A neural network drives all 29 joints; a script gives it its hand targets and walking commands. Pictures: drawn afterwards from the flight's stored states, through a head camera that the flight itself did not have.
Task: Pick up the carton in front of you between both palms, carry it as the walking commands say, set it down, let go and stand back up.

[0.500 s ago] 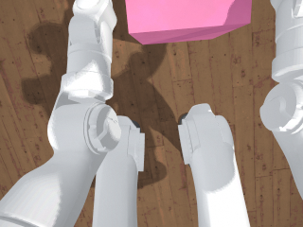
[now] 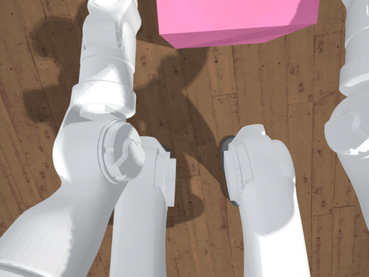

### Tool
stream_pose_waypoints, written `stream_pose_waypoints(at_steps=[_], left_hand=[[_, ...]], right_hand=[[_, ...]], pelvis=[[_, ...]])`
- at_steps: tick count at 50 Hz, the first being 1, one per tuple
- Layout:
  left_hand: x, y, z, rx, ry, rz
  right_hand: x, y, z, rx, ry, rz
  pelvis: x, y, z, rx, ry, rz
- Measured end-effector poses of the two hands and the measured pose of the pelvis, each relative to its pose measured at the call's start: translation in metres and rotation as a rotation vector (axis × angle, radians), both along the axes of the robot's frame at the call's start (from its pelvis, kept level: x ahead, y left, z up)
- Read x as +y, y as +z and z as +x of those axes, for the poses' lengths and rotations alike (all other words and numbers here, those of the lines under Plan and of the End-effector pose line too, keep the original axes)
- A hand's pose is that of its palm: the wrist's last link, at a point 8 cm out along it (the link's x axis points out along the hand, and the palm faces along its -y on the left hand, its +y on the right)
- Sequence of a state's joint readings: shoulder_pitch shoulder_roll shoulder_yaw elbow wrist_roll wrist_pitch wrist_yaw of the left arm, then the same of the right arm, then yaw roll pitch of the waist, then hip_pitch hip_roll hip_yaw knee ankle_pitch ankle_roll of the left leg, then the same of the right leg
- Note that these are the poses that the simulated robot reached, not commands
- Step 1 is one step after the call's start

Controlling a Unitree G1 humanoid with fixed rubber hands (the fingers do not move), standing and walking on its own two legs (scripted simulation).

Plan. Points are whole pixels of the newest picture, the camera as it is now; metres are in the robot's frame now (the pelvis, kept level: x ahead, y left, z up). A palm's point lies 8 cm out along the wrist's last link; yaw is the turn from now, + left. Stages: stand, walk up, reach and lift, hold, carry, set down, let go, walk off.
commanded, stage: set down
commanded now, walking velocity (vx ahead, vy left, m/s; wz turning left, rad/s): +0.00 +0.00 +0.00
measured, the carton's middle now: out of the picture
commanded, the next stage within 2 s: let go in 1.32 s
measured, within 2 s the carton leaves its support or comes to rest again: neither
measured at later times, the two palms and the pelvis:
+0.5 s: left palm out of the picture +0.56 +0.07 -0.12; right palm out of the picture +0.54 -0.30 -0.11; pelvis -0.02 +0.00 +0.01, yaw +0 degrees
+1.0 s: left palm out of the picture +0.57 +0.09 +0.04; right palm out of the picture +0.54 -0.31 +0.04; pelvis +0.00 -0.01 +0.15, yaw -1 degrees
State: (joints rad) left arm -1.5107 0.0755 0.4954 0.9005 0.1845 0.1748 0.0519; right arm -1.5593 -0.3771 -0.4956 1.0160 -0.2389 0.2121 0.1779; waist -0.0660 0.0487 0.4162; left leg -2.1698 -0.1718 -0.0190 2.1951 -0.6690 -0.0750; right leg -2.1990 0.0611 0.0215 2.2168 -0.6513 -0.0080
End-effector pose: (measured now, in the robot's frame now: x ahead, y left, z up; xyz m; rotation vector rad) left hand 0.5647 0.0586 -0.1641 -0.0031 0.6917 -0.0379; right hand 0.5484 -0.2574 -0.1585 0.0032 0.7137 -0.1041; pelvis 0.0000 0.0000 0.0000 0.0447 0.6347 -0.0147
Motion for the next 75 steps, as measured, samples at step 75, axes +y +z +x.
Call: stream_pose_waypoints(at_steps=[75], left_hand=[[0.038,0.332,-0.021,-0.024,0.036,0.166]], right_hand=[[-0.048,0.33,-0.029,-0.006,-0.026,-0.126]], pelvis=[[-0.01,0.283,0.027,0.122,-0.063,0.007]])
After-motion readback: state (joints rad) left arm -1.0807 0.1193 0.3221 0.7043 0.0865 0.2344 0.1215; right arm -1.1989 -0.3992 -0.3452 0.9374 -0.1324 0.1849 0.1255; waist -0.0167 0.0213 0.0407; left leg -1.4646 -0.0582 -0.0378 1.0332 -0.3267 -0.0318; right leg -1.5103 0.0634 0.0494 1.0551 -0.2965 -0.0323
